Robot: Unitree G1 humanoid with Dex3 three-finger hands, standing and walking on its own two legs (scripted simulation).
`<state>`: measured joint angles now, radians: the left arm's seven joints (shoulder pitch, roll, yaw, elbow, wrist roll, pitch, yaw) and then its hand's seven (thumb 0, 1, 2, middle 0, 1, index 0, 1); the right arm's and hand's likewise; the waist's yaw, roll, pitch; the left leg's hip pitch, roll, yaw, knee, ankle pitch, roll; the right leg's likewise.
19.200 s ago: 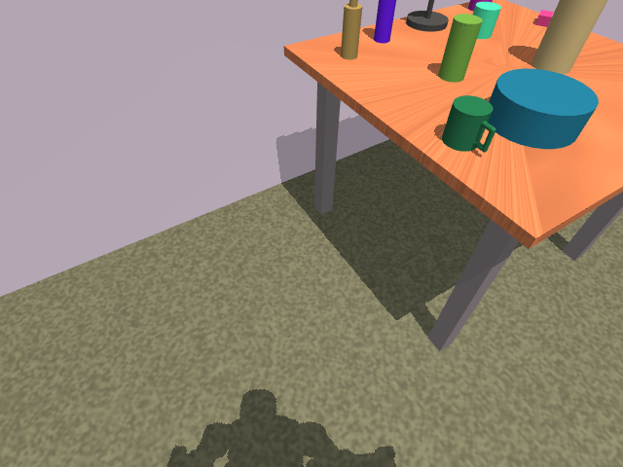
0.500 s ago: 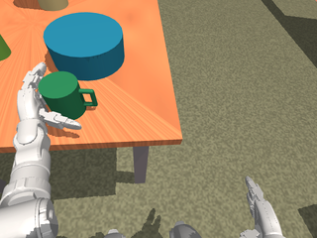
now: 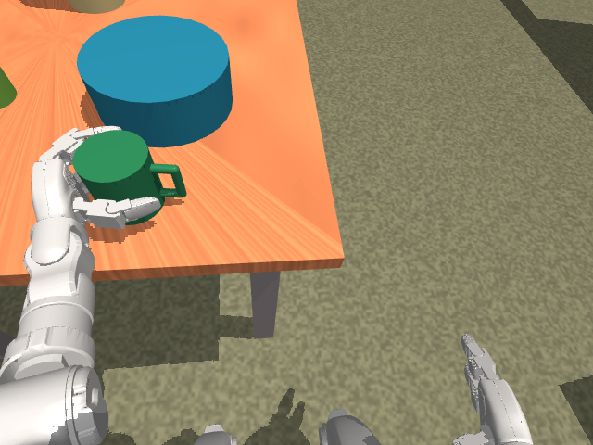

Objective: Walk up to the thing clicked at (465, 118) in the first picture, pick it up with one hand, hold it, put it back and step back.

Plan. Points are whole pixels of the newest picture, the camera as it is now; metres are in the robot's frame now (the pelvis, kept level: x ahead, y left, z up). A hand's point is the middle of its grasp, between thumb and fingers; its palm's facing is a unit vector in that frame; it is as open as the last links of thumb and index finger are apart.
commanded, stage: close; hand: left
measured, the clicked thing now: (136, 180) +0.47 +0.17 +0.07
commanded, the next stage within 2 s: settle in 0.06 s
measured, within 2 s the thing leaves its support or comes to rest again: leaves its support in 0.46 s
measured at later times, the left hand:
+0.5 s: hand (116, 183) +0.45 +0.19 +0.08, palm faces +0.14 -0.99 -0.02, open 11.6 cm
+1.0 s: hand (102, 165) +0.45 +0.19 +0.12, palm faces +0.16 -0.99 -0.01, open 11.6 cm
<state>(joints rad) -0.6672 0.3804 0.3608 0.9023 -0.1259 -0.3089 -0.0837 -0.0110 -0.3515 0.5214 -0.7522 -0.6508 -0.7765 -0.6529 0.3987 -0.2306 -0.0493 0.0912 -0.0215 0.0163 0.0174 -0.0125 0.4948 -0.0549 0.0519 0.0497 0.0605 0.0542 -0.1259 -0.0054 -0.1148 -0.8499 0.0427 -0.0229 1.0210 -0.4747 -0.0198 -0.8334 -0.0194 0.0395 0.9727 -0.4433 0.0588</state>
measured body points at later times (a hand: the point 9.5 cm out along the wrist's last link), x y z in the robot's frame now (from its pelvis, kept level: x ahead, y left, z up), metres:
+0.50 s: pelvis +0.01 +0.00 +0.01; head +0.08 +0.01 +0.45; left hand +0.44 +0.24 +0.09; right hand +0.16 -0.26 -0.03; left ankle +0.01 +0.13 -0.67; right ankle +0.01 -0.16 -0.67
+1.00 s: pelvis +0.00 +0.00 +0.02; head +0.06 +0.00 +0.46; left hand +0.43 +0.25 +0.13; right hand +0.15 -0.27 -0.03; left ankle +0.01 +0.13 -0.67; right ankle +0.01 -0.16 -0.67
